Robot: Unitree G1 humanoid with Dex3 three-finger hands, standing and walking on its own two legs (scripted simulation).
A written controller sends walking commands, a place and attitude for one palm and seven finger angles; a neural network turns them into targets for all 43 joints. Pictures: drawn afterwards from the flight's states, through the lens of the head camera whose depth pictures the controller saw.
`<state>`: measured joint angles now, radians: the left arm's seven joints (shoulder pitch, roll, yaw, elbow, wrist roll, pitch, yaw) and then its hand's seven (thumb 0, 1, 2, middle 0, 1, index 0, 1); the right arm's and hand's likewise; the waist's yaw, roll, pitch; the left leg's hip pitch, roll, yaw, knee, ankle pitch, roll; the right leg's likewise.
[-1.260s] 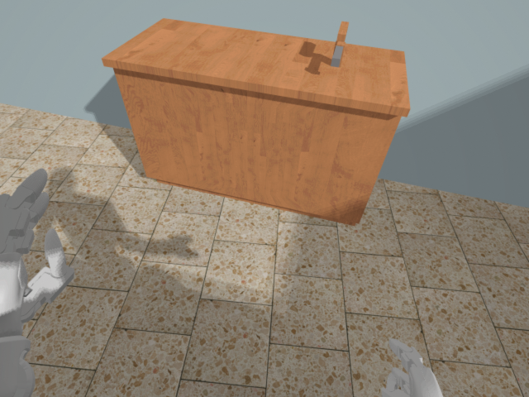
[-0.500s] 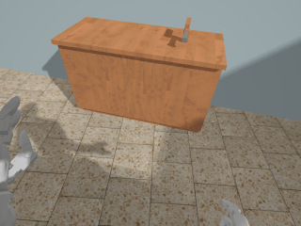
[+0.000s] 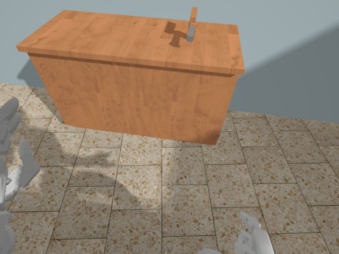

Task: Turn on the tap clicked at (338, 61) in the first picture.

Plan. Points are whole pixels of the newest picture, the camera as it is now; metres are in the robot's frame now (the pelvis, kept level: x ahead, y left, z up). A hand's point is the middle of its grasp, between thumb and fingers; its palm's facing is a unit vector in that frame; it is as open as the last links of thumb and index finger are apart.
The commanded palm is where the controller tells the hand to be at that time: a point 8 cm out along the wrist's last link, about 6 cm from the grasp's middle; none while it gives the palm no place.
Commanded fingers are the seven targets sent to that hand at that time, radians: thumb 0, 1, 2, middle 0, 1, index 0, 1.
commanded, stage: walk to a spot facing it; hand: left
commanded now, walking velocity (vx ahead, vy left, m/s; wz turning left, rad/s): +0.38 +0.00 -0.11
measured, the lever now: (190, 37) +1.01 -0.04 +0.03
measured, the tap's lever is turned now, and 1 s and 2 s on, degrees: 0 0 0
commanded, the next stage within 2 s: turn to face it in 0.32 s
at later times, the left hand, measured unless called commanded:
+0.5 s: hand (88, 107) +0.35 +0.19 +0.18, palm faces +0.45 -0.76 -0.47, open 7.4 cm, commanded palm +0.30 +0.23 +0.18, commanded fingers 0.00 0.90 0.90 -0.20 -0.30 -0.20 -0.30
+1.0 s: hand (142, 85) +0.45 +0.10 +0.17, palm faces +0.30 -0.85 -0.44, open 7.4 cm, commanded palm +0.40 +0.15 +0.18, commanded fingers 0.00 0.90 0.90 -0.20 -0.30 -0.20 -0.30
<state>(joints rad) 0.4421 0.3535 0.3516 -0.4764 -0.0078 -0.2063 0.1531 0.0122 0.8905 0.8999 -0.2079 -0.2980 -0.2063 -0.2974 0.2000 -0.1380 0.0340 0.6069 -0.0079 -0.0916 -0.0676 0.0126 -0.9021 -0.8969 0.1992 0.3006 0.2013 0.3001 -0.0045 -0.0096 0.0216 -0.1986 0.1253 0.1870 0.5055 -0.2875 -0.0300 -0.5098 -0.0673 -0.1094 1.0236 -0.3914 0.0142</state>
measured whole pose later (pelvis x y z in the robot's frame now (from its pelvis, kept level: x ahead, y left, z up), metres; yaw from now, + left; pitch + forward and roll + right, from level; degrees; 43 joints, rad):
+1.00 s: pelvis +0.20 -0.10 -0.02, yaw -10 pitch -1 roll +1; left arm 0.40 0.33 0.36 -0.48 -0.04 -0.19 0.15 0.01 0.89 0.90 -0.21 -0.30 -0.21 -0.30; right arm 0.15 -0.21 0.01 0.59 0.01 -0.06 -0.03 0.01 -0.90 -0.90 0.20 0.30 0.21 0.30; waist 0.05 0.05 0.11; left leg -0.47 0.12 0.08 1.05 -0.47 -0.08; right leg -0.38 -0.01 -0.07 0.69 -0.30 -0.06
